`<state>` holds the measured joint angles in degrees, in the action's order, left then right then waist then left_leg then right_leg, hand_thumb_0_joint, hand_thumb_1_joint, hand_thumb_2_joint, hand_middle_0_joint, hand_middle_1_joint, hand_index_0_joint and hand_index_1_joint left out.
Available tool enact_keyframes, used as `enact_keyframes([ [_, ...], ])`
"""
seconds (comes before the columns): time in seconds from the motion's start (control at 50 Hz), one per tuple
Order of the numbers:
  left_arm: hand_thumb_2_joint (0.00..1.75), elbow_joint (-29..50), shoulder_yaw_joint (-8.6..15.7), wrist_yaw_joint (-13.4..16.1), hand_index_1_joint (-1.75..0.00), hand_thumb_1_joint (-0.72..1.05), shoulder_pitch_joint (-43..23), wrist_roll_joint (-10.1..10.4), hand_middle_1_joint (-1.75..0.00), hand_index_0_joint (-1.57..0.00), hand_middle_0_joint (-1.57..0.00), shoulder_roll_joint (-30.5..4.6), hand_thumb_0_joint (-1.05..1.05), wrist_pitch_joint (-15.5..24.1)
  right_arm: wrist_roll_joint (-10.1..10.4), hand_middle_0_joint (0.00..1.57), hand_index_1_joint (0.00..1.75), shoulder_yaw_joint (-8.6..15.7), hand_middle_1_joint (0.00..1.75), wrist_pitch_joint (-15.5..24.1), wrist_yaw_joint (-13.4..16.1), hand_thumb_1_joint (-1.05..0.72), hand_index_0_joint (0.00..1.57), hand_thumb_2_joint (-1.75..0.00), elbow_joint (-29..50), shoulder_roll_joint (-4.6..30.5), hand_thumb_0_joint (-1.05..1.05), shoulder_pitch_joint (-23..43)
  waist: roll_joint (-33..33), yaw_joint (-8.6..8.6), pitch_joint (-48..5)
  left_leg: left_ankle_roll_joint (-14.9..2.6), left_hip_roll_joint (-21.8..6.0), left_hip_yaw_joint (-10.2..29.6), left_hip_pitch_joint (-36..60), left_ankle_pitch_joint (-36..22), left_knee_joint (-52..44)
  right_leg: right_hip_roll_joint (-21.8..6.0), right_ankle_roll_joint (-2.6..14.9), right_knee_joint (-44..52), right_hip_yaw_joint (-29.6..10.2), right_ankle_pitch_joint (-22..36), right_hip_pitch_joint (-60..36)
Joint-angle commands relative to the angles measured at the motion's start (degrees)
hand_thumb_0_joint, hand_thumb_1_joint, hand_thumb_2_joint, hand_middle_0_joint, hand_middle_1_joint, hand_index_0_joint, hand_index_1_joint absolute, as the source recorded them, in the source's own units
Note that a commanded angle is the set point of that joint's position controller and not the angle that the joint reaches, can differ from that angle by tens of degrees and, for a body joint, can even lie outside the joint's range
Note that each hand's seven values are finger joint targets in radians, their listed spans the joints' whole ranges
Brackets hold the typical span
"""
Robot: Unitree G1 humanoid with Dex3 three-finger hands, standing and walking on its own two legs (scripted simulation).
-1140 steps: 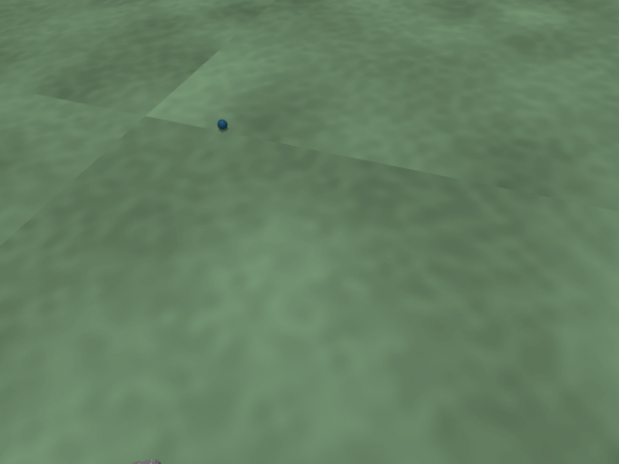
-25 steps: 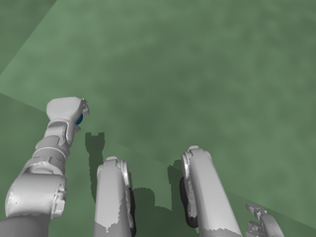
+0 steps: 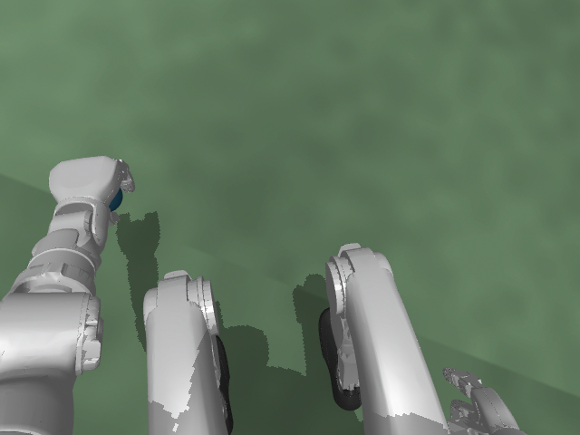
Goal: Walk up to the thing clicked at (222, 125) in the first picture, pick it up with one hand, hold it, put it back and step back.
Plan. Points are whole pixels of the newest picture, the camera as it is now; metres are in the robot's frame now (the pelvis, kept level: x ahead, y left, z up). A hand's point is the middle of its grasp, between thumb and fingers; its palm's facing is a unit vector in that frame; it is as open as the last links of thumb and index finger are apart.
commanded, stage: crouch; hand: left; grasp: from above
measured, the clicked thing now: (103, 195) +0.46 +0.26 -0.18
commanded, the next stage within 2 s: lower in 0.46 s
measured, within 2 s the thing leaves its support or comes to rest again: neither
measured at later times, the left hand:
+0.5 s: hand (113, 209) +0.45 +0.26 -0.20, palm faces -0.45 -0.04 -0.89, open 6.8 cm
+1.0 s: hand (125, 216) +0.45 +0.26 -0.26, palm faces -0.47 -0.06 -0.88, open 6.8 cm
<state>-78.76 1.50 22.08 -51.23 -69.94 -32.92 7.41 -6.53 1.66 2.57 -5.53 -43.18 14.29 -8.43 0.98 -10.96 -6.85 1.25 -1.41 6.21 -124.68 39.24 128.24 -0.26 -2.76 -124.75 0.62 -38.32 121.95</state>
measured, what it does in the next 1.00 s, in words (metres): lowers itself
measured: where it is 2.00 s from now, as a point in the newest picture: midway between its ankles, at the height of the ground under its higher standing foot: (281, 389)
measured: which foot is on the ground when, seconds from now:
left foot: down 0.00-1.00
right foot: down 0.00-1.00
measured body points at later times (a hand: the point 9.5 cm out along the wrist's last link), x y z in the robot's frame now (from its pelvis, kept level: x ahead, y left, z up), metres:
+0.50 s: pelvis +0.00 +0.00 -0.04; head +0.22 +0.05 +0.34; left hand +0.47 +0.26 -0.15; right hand +0.04 -0.27 -0.16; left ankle +0.08 +0.13 -0.35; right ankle +0.10 -0.14 -0.35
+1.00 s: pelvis +0.00 +0.00 -0.07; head +0.25 +0.06 +0.31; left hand +0.47 +0.26 -0.21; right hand +0.04 -0.28 -0.17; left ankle +0.08 +0.13 -0.35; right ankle +0.10 -0.14 -0.35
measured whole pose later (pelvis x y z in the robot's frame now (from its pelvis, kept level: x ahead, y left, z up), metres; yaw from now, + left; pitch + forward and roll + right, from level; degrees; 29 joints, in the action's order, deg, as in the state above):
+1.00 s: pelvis +0.00 +0.00 -0.07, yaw -3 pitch +33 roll -8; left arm -90.5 6.0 30.3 -54.7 -74.8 -40.0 11.8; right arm -11.1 -3.6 5.9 -9.1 -44.2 15.6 -8.0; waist -1.5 -14.9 -1.2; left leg 2.1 -0.5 9.7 -134.0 40.4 140.9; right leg 0.8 -3.1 -135.8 2.3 -38.8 130.4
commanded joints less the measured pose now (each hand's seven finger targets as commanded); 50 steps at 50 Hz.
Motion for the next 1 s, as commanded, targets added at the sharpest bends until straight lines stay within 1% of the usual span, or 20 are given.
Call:
enact_keyframes([
  [0.0,0.46,5.7,1.9,2.2,-0.51,0.66,-19.4,0.4,-0.56,-1.03,-0.98,-13.4,0.0,0.5,-0.4,0.2,0.3,3.5,0.3,0.8,0.6,-0.91,0.2,-0.9,1.5,12.5,0.0,-10.8,10.1,-1.37,-37.0,-2.48,1.6,-5.1,26.2,-8.4,-12.7,1.6,4.79,12.4,5.9,9.2,-17.5],
  [0.02,0.44,6.5,2.1,2.3,-0.51,0.65,-20.3,0.4,-0.56,-1.02,-0.97,-14.5,0.0,0.8,-0.4,0.2,0.3,3.4,0.3,0.9,0.5,-0.91,0.2,-0.9,1.3,12.6,0.0,-10.6,11.8,-0.58,-37.5,-2.27,1.5,-5.2,26.2,-8.5,-12.8,1.7,5.04,11.6,6.0,9.1,-17.3],
  [0.04,0.45,6.4,2.3,2.4,-0.5,0.65,-21.3,0.2,-0.55,-1.02,-0.98,-15.1,0.0,1.0,-0.4,0.2,0.3,3.3,0.3,0.8,0.4,-0.91,0.2,-0.9,1.3,12.9,0.0,-10.5,11.5,-0.77,-38.7,-2.35,1.6,-5.2,25.8,-8.1,-12.2,1.9,5.04,11.2,6.1,8.7,-17.1],
  [0.1,0.44,5.1,2.1,3.1,-0.5,0.66,-22.4,0.1,-0.55,-1.03,-0.98,-14.4,0.0,1.4,-0.8,0.2,0.3,2.7,0.3,1.1,0.3,-0.9,0.2,-0.9,0.9,13.1,0.0,-10.8,11.4,-2.05,-37.0,-2.46,1.7,-5.3,24.2,-7.2,-11.0,1.8,4.87,10.7,6.3,8.0,-15.8],
  [0.14,0.41,2.6,2.4,3.3,-0.48,0.65,-21.1,-0.2,-0.53,-1.02,-0.97,-15.1,0.0,1.7,-0.9,0.2,0.3,2.5,0.3,1.2,0.2,-0.91,0.2,-0.9,0.6,13.0,0.0,-10.7,10.9,-1.42,-36.0,-2.4,1.7,-5.1,23.6,-6.7,-10.7,1.9,5.08,9.9,6.5,7.3,-14.7],
  [0.2,0.42,3.3,2.7,3.9,-0.48,0.65,-22.9,-0.8,-0.53,-1.02,-0.97,-16.2,0.0,2.2,-1.1,0.2,0.3,2.1,0.3,1.5,0.1,-0.9,0.2,-0.9,0.4,13.2,0.0,-10.8,12.3,-1.49,-36.7,-2.4,1.7,-5.3,23.3,-6.6,-9.6,1.9,5.1,9.1,6.5,7.3,-14.0],
  [0.26,0.42,1.6,3.0,4.4,-0.47,0.66,-22.3,-0.9,-0.52,-1.03,-0.99,-16.3,0.0,2.2,-1.4,0.2,0.3,1.8,0.3,1.8,-0.2,-0.9,0.2,-0.9,0.1,13.6,0.0,-11.3,11.5,-1.93,-34.8,-2.5,1.7,-5.4,22.3,-6.4,-8.7,1.8,4.93,8.7,6.6,7.3,-13.0],
  [0.32,0.42,2.4,3.2,4.9,-0.46,0.62,-22.9,-1.2,-0.5,-1.01,-0.97,-17.5,0.0,2.7,-1.6,0.2,0.3,1.6,0.3,1.6,-0.2,-0.9,0.2,-0.9,0.1,13.5,0.0,-11.2,11.7,-1.76,-36.5,-2.68,1.9,-5.7,20.7,-6.5,-7.6,2.1,4.73,8.7,6.3,7.4,-14.7],
  [0.4,0.47,2.2,2.7,5.1,-0.48,0.68,-22.6,-1.4,-0.51,-1.05,-1.02,-15.9,0.0,2.4,-1.7,0.2,0.3,1.5,0.3,1.7,-0.5,-0.91,0.2,-0.9,-0.2,13.8,0.0,-11.9,12.2,-2.11,-37.4,-2.43,1.7,-5.1,23.0,-8.7,-7.2,2.1,4.84,7.1,7.2,9.9,-13.4],
  [0.42,0.48,2.3,2.9,5.2,-0.49,0.68,-23.2,-1.5,-0.52,-1.05,-1.01,-16.9,0.0,2.5,-1.5,0.2,0.3,1.5,0.3,1.6,-0.5,-0.91,0.2,-0.9,-0.1,14.0,0.0,-11.9,13.2,-2.1,-37.8,-2.41,1.7,-5.1,22.3,-9.0,-7.1,2.1,4.92,6.8,7.3,10.1,-13.5],
  [0.5,0.46,0.3,3.2,5.5,-0.48,0.71,-22.5,-1.7,-0.52,-1.07,-1.04,-16.8,0.0,2.3,-1.9,0.2,0.3,1.1,0.3,1.7,-0.8,-0.91,0.2,-0.9,-0.1,14.3,0.0,-12.2,12.1,-2.7,-35.7,-2.65,1.8,-5.2,20.4,-8.9,-6.2,1.9,4.57,6.6,7.3,10.5,-13.6],
  [0.54,0.48,0.5,3.0,5.5,-0.48,0.7,-22.2,-1.7,-0.5,-1.07,-1.05,-16.6,0.0,2.4,-1.8,0.2,0.3,1.2,0.3,1.7,-0.9,-0.91,0.2,-0.9,-0.1,14.2,0.0,-11.7,13.3,-2.18,-34.6,-2.36,1.9,-4.9,20.8,-7.8,-6.9,1.9,4.96,6.1,7.6,9.2,-12.0],
  [0.6,0.45,-2.2,2.3,5.6,-0.48,0.68,-21.9,-1.9,-0.51,-1.07,-1.03,-15.9,0.0,2.4,-2.0,0.2,0.3,0.7,0.3,1.9,-1.0,-0.91,0.2,-0.9,0.0,14.4,0.0,-11.0,13.5,-2.92,-33.0,-2.29,1.8,-4.7,20.2,-7.0,-6.5,2.0,5.03,5.6,7.9,8.6,-10.6],
  [0.62,0.45,-4.1,1.8,5.6,-0.47,0.67,-21.6,-1.8,-0.5,-1.06,-1.03,-14.6,0.0,2.5,-2.2,0.2,0.3,0.6,0.3,2.0,-1.2,-0.91,0.2,-0.9,-0.2,14.4,0.0,-11.1,11.0,-3.99,-31.6,-2.54,1.8,-4.5,19.2,-6.7,-5.8,2.1,4.81,5.7,8.0,8.7,-10.6],
  [0.78,0.49,-2.8,4.4,8.2,-0.51,0.7,-22.5,-3.1,-0.54,-1.08,-1.04,-19.5,0.0,4.4,-3.4,0.2,0.3,-0.6,0.3,2.9,-1.8,-0.91,0.2,-0.9,0.0,15.2,0.0,-11.0,13.4,-3.73,-34.6,-2.53,1.6,-4.4,19.8,-9.4,-2.9,2.3,4.31,3.8,8.3,11.5,-12.0],
  [0.84,0.47,-3.2,5.1,9.5,-0.5,0.69,-22.4,-3.6,-0.53,-1.07,-1.04,-19.9,0.0,4.6,-3.8,0.2,0.3,-0.7,0.3,3.2,-2.1,-0.91,0.2,-0.9,-0.3,15.3,0.0,-10.9,14.6,-3.99,-33.4,-2.31,1.6,-4.3,19.7,-8.7,-2.8,2.4,4.48,3.1,8.7,10.8,-10.7],
  [0.86,0.49,-4.3,5.1,9.8,-0.51,0.7,-22.6,-3.9,-0.55,-1.07,-1.04,-19.9,0.0,4.4,-4.2,0.2,0.3,-0.9,0.3,3.4,-2.3,-0.91,0.2,-0.9,-0.3,15.4,0.0,-10.9,14.5,-4.61,-33.2,-2.28,1.5,-4.1,19.9,-8.3,-2.5,2.4,4.47,2.7,9.0,10.5,-10.0],
  [0.92,0.47,-4.3,5.3,10.9,-0.5,0.69,-21.6,-4.1,-0.54,-1.06,-1.03,-20.2,0.0,4.1,-4.6,0.2,0.3,-1.0,0.3,3.6,-2.8,-0.91,0.2,-0.9,-0.3,15.6,0.0,-10.3,16.6,-4.04,-33.7,-2.04,1.5,-4.0,20.5,-8.9,-2.4,2.6,4.66,1.8,9.2,11.0,-9.6],
  [0.94,0.47,-5.2,5.6,11.1,-0.52,0.69,-21.6,-3.9,-0.55,-1.06,-1.02,-20.6,0.0,4.0,-4.9,0.2,0.3,-1.3,0.3,3.8,-3.0,-0.91,0.2,-0.9,-0.4,15.6,0.0,-10.5,16.1,-4.74,-32.7,-2.24,1.5,-4.0,19.3,-8.4,-1.7,2.6,4.46,1.9,9.2,10.9,-9.9],
  [0.98,0.5,-3.7,6.3,11.5,-0.48,0.67,-20.9,-3.7,-0.51,-1.04,-1.01,-21.0,0.0,3.6,-4.8,0.2,0.3,-1.1,0.3,3.8,-3.1,-0.9,0.2,-0.89,-0.5,16.0,0.0,-10.7,16.9,-3.91,-34.1,-2.1,1.6,-4.0,20.3,-9.5,-1.5,2.5,4.49,1.4,9.2,11.8,-10.3],
])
